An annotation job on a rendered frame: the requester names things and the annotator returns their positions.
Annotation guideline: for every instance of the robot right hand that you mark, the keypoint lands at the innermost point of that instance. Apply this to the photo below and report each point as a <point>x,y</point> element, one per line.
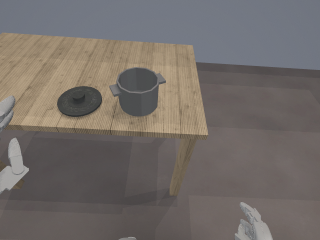
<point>257,231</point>

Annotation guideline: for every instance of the pot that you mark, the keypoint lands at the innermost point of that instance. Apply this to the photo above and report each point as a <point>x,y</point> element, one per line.
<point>137,89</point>

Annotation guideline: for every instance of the robot left hand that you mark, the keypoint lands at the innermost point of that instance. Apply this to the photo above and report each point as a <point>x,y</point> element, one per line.
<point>11,175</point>

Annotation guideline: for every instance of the knob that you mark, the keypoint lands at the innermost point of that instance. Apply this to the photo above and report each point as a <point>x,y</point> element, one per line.
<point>78,96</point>

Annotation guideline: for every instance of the lid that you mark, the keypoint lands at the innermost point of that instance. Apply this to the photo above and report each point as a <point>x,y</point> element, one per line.
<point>69,107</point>

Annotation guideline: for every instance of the table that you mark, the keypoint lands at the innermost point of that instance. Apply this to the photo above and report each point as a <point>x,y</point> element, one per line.
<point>38,69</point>

